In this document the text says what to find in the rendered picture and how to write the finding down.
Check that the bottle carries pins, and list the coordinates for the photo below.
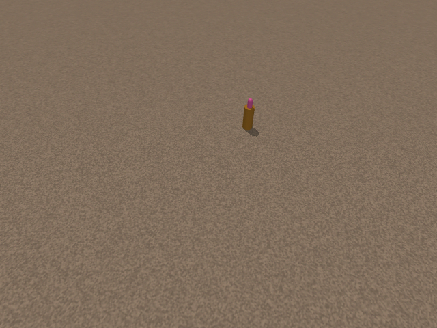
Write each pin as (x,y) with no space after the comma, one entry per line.
(248,115)

